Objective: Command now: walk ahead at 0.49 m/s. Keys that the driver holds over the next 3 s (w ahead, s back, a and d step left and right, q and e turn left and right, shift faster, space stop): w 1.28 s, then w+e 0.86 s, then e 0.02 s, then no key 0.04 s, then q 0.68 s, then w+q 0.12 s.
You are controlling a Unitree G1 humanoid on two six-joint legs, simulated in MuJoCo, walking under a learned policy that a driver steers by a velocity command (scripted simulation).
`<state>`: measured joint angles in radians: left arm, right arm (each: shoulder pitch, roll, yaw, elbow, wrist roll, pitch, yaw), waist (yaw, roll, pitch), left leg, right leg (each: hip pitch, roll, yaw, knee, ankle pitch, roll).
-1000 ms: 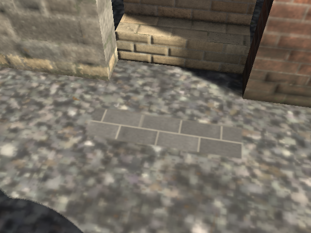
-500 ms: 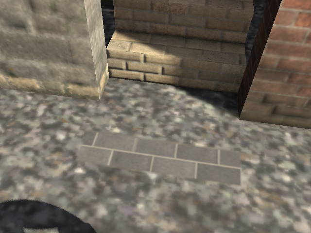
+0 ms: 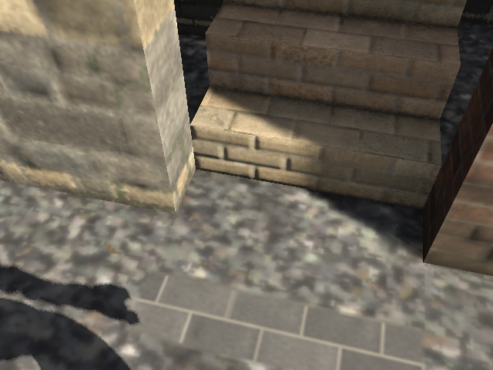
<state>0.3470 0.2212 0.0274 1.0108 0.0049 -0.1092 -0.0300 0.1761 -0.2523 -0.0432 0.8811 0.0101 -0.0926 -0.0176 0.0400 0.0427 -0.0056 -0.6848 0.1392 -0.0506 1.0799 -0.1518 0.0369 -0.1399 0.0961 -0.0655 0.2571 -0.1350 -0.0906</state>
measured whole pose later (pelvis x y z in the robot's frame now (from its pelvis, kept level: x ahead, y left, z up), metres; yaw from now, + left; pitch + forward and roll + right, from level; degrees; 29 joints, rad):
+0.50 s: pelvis +0.28 +0.08 +0.00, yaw -1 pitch +1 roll +1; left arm 0.22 0.28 0.04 0.93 -0.02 -0.09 0.00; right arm 0.28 -0.23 -0.05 0.92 -0.01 -0.11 0.04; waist -0.02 -0.04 0.01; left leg -0.22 -0.06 0.07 0.33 -0.14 0.07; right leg -0.57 -0.10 0.03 1.11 -0.25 -0.05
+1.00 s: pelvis +0.56 +0.01 -0.01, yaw -1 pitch +2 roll +0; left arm 0.18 0.24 0.04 0.92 0.03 -0.08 -0.02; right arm 0.32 -0.25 -0.04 0.99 -0.03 -0.08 0.01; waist -0.03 0.03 0.05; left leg -0.38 0.04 0.01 1.13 -0.34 0.06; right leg -0.34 0.03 -0.08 0.45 -0.14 -0.07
